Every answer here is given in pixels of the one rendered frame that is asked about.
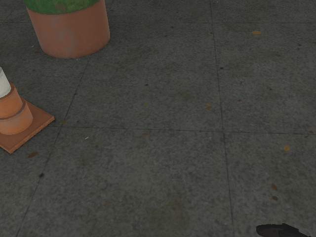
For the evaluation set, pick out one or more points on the right robot hand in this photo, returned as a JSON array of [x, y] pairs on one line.
[[278, 230]]

